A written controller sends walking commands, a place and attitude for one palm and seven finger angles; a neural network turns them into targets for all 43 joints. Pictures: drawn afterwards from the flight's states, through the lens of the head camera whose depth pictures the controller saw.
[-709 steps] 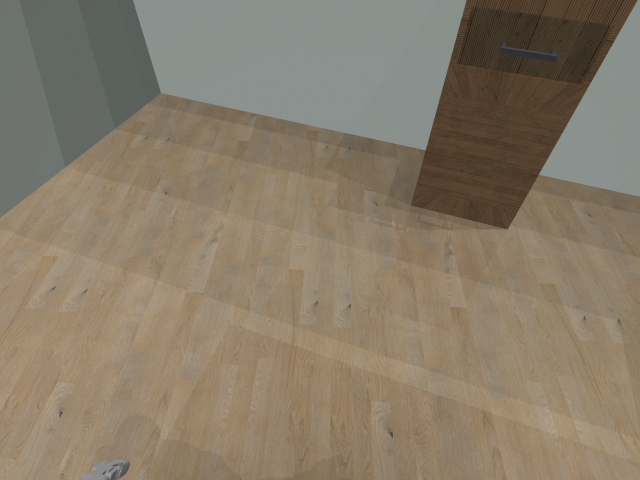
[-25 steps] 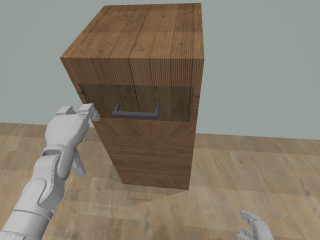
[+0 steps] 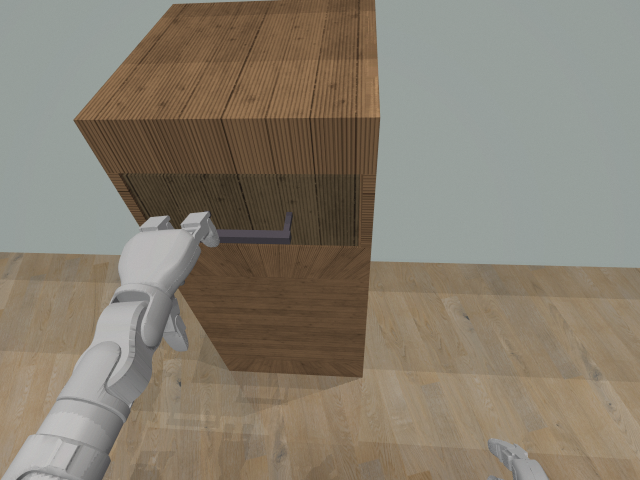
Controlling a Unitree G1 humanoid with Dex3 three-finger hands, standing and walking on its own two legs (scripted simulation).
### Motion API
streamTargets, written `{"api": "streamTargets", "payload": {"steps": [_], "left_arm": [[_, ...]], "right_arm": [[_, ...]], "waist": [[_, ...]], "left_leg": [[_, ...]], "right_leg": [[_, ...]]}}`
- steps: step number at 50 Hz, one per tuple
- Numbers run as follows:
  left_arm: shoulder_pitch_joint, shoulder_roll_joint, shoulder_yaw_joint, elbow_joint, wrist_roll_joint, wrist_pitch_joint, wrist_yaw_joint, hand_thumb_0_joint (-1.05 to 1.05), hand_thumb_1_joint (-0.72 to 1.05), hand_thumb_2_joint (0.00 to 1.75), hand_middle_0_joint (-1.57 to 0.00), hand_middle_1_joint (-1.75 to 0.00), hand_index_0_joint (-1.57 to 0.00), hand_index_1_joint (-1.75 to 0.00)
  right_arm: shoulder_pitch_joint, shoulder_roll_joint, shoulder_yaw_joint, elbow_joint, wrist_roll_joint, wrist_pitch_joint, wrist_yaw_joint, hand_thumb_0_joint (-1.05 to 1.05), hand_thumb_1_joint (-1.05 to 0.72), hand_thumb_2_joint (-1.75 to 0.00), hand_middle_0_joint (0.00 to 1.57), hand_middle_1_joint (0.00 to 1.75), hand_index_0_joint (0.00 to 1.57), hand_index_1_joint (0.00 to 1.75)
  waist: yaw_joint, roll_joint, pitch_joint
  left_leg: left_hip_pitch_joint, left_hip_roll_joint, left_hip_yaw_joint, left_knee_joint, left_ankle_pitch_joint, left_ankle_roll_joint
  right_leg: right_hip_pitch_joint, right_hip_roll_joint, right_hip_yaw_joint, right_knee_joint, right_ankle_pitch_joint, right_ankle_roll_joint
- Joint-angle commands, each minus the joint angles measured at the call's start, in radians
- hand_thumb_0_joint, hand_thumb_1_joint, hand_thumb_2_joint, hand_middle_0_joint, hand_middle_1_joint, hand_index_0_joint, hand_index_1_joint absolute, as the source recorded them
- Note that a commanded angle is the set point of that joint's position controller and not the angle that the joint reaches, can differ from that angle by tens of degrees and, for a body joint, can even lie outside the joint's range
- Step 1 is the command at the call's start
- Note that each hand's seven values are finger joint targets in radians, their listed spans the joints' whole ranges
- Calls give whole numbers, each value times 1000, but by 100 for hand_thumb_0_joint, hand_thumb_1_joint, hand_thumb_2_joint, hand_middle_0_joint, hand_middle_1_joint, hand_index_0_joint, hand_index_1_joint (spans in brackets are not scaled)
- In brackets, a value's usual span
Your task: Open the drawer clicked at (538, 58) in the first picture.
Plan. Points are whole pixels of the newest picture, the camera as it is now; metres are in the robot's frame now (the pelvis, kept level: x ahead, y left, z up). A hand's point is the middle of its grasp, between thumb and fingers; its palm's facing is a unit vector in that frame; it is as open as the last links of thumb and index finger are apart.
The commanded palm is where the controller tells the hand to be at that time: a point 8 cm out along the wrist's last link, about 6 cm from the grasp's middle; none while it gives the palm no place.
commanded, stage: move the hooked fingers above the handle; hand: left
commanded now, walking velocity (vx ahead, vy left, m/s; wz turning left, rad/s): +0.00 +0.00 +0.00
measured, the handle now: (244, 227) +0.50 +0.19 -0.01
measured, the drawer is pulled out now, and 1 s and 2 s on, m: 0.00 0.00 0.00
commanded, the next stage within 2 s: none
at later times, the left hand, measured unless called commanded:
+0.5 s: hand (226, 263) +0.38 +0.18 +0.04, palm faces -0.06 -0.09 -0.99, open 13.8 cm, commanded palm +0.37 +0.20 +0.12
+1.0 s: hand (265, 235) +0.44 +0.13 +0.04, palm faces +0.06 -0.09 -0.99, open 13.8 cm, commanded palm +0.42 +0.17 +0.10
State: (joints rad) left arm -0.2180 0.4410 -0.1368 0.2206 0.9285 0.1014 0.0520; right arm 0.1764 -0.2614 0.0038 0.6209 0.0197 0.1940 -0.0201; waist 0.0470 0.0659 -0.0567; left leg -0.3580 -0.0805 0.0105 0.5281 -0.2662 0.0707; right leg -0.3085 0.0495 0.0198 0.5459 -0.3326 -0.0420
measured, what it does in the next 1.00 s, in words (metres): stands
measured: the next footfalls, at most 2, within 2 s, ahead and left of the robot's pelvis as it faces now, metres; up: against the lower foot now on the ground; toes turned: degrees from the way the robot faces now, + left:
none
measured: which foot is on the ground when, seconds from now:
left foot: down 0.00-1.00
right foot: down 0.00-1.00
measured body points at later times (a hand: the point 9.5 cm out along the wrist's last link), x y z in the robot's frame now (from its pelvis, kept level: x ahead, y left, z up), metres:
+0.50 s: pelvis +0.01 -0.02 -0.01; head +0.05 -0.04 +0.44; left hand +0.38 +0.18 +0.10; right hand +0.16 -0.26 -0.13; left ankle +0.00 +0.07 -0.73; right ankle -0.04 -0.09 -0.73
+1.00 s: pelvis +0.00 -0.01 -0.02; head +0.05 -0.02 +0.43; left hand +0.43 +0.13 +0.10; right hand +0.10 -0.27 -0.15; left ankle +0.00 +0.07 -0.73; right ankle -0.04 -0.09 -0.73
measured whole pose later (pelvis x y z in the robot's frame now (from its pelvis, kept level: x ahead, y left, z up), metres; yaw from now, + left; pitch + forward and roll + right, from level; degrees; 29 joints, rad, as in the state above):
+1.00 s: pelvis +0.00 -0.01 -0.02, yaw +0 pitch +13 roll +0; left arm -0.62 0.32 -0.20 0.70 1.04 -0.04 0.28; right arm 0.24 -0.25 -0.05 0.67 0.01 0.18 -0.04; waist -0.04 0.04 -0.13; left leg -0.57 -0.07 0.01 0.69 -0.33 0.06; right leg -0.52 0.06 0.01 0.70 -0.39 -0.05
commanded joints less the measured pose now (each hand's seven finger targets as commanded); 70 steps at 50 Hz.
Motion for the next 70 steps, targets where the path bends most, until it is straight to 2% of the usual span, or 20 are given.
{"api": "streamTargets", "payload": {"steps": [1,8,13,15,18,20,22,25,26,30,35,40,45,51,56,59,62,65,69,70], "left_arm": [[-345,271,182,-310,19,-104,69,0,-50,30,-30,-120,-30,-120],[-373,245,200,-103,30,-66,170,0,-50,30,-30,-120,-30,-120],[-411,125,48,-75,27,8,122,0,-50,30,-30,-120,-30,-120],[-405,125,38,-46,18,13,86,0,-50,30,-30,-120,-30,-120],[-479,137,32,-22,21,-18,49,0,-50,30,-30,-120,-30,-120],[-565,160,50,-37,32,-66,57,0,-50,30,-30,-120,-30,-120],[-585,231,128,-38,46,-113,91,0,-50,30,-30,-120,-30,-120],[-588,243,180,-1,61,-150,163,0,-50,30,-30,-120,-30,-120],[-577,278,221,44,69,-140,189,0,-50,30,-30,-120,-30,-120],[-547,191,156,162,80,-48,242,0,-50,30,-30,-120,-30,-120],[-605,93,18,238,59,58,159,0,-50,30,-30,-120,-30,-120],[-762,46,-51,121,37,-65,91,0,-50,30,-30,-120,-30,-120],[-886,119,54,205,91,-178,216,0,-50,30,-30,-120,-30,-120],[-845,241,191,488,131,22,392,0,-50,30,-30,-120,-30,-120],[-789,165,93,629,107,172,280,0,-50,30,-30,-120,-30,-120],[-756,175,80,650,80,177,211,0,-50,30,-30,-120,-30,-120],[-794,167,55,566,82,84,145,0,-50,30,-30,-120,-30,-120],[-864,113,4,388,83,-71,120,0,-50,30,-30,-120,-30,-120],[-960,87,3,209,102,-231,198,0,-50,30,-30,-120,-30,-120],[-966,123,46,229,106,-238,233,0,-50,30,-30,-120,-30,-120]], "right_arm": [[-108,-106,-53,-144,-10,-48,-17,0,-90,-90,20,30,20,30],[-81,-99,-60,-104,10,-51,-18,0,-90,-90,20,30,20,30],[-83,-110,-66,-120,15,-36,-11,0,-90,-90,20,30,20,30],[-76,-116,-66,-126,14,-30,-15,0,-90,-90,20,30,20,30],[-62,-115,-62,-123,10,-24,-25,0,-90,-90,20,30,20,30],[-49,-108,-63,-116,4,-26,-30,0,-90,-90,20,30,20,30],[-35,-105,-67,-111,-2,-30,-35,0,-90,-90,20,30,20,30],[-18,-91,-71,-96,-3,-35,-32,0,-90,-90,20,30,20,30],[-9,-94,-73,-88,-5,-33,-28,0,-90,-90,20,30,20,30],[-4,-96,-76,-85,3,-31,-10,0,-90,-90,20,30,20,30],[8,-123,-81,-95,21,-9,-12,0,-90,-90,20,30,20,30],[34,-113,-91,-91,6,-16,-30,0,-90,-90,20,30,20,30],[97,-96,-95,-41,-2,-33,-27,0,-90,-90,20,30,20,30],[71,-106,-72,-37,-12,-20,-11,0,-90,-90,20,30,20,30],[85,-125,-75,-59,16,18,-12,0,-90,-90,20,30,20,30],[66,-127,-62,-73,29,32,-35,0,-90,-90,20,30,20,30],[70,-133,-63,-99,31,19,-58,0,-90,-90,20,30,20,30],[90,-117,-75,-108,17,-12,-65,0,-90,-90,20,30,20,30],[135,-94,-104,-72,0,-49,-51,0,-90,-90,20,30,20,30],[146,-96,-107,-55,1,-54,-46,0,-90,-90,20,30,20,30]], "waist": [[12,-30,-335],[2,-63,-295],[-36,-67,-330],[-45,-103,-319],[-56,-137,-301],[-54,-102,-327],[-32,-71,-379],[-18,-30,-401],[-6,-38,-412],[-15,-60,-389],[-73,-155,-364],[-110,-77,-397],[-98,-1,-388],[-36,-68,-443],[-62,-171,-467],[-71,-246,-354],[-88,-209,-289],[-107,-66,-334],[-125,94,-446],[-127,67,-435]], "left_leg": [[191,34,-51,15,422,-26],[116,31,-23,27,349,-29],[133,29,-18,45,369,-24],[119,25,-19,53,363,-18],[93,18,-18,59,327,-12],[106,18,-22,67,334,-12],[97,16,-25,78,342,-13],[93,21,-25,94,393,-21],[71,19,-25,100,395,-25],[44,26,-7,96,397,-32],[29,28,5,84,346,-17],[130,27,-29,102,372,-8],[130,44,-54,129,356,-32],[-48,33,-9,116,290,-39],[-55,40,24,86,313,-27],[-100,32,34,52,236,-13],[-96,34,25,38,181,-2],[2,34,12,57,197,3],[166,48,-29,117,301,-15],[161,53,-39,128,307,-20]], "right_leg": [[87,-18,48,-19,433,-4],[47,-15,41,-9,402,-3],[43,-22,40,-4,462,7],[49,-24,41,-4,493,13],[42,-29,47,-4,502,18],[27,-29,46,8,488,12],[48,-29,56,25,496,7],[29,-22,49,52,509,-2],[36,-18,51,60,507,-5],[12,-12,35,59,495,-5],[31,-24,38,27,537,15],[-38,-20,37,26,480,11],[-185,-1,6,69,310,-12],[-88,7,8,97,303,-15],[37,-3,24,50,429,5],[65,-18,39,6,426,22],[32,-28,49,-19,364,19],[-27,-24,59,-18,330,8],[-170,-2,36,31,279,-10],[-199,3,26,42,262,-11]]}}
